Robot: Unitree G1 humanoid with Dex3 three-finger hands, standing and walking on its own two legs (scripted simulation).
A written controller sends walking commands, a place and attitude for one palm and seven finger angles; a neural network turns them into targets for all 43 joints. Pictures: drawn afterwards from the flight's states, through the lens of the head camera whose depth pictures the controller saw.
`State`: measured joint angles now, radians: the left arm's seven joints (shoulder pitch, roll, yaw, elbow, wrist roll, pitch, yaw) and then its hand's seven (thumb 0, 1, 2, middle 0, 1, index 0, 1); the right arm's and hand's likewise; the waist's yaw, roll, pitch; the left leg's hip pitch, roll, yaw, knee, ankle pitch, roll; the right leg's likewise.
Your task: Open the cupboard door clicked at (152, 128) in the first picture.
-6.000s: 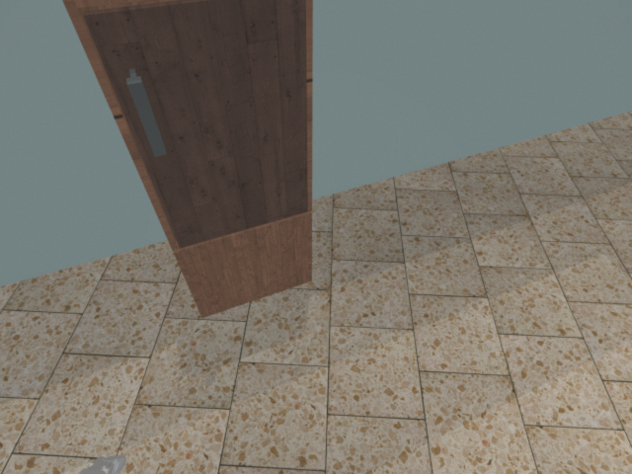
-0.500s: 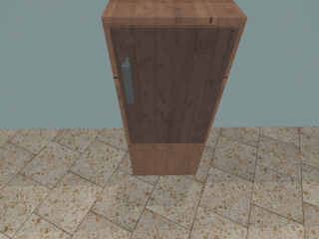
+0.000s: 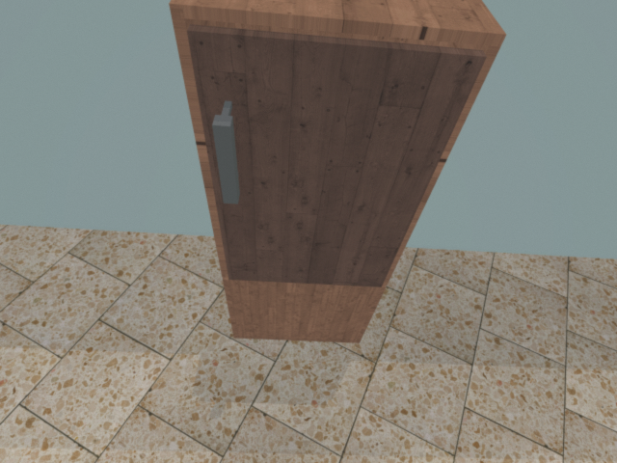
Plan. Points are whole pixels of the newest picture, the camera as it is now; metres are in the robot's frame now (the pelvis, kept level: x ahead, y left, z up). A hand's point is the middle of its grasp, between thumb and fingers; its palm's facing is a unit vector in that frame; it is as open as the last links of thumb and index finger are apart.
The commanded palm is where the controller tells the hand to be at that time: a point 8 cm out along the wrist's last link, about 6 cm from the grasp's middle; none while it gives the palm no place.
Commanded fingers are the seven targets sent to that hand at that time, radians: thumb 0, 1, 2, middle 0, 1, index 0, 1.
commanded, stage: shuffle to correct the standing spot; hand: left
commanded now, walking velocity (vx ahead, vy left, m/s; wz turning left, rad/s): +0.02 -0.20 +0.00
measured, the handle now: (229, 154) +0.52 +0.17 +0.09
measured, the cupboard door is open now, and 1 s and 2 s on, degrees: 0 0 0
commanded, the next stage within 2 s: come to a stop and stand still in 0.06 s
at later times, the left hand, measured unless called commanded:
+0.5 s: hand out of the picture +0.12 +0.10 -0.16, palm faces +0.04 -0.97 -0.23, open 7.4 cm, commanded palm none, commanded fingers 0.00 0.90 0.90 -0.20 -0.30 -0.20 -0.30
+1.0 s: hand out of the picture +0.01 +0.09 -0.16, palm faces +0.04 -0.98 -0.18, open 7.4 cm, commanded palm none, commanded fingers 0.00 0.90 0.90 -0.20 -0.30 -0.20 -0.30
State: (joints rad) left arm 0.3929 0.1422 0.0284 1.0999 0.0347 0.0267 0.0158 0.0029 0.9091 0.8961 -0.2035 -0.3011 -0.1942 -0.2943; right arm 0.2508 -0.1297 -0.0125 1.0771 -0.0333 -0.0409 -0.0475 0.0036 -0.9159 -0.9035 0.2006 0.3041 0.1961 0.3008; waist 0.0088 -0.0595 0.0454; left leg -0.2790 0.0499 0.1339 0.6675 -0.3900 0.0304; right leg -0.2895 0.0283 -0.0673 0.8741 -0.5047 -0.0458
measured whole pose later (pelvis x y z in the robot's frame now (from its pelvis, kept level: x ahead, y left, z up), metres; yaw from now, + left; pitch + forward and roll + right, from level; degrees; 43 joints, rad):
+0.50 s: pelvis +0.03 -0.08 +0.00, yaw +2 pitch +0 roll +1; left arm 0.13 0.17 0.04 0.94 0.04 0.00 0.03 0.00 0.91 0.90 -0.20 -0.30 -0.20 -0.29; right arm 0.19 -0.23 -0.06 1.00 -0.02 0.04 -0.01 0.00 -0.91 -0.90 0.20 0.30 0.19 0.30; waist -0.01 0.00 0.10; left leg -0.45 0.00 0.05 1.08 -0.52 -0.04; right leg -0.41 -0.11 -0.09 0.65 -0.24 0.01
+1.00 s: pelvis +0.02 -0.07 +0.01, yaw +3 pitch +0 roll +0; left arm 0.33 0.14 -0.01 1.05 0.03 -0.01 0.03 0.01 0.91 0.90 -0.20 -0.30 -0.19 -0.29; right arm 0.31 -0.16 0.00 1.03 -0.02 -0.01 -0.02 0.00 -0.92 -0.90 0.20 0.30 0.20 0.30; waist -0.02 0.00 0.03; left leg -0.26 -0.01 0.07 0.52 -0.27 0.04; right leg -0.19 0.00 -0.06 0.51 -0.31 -0.02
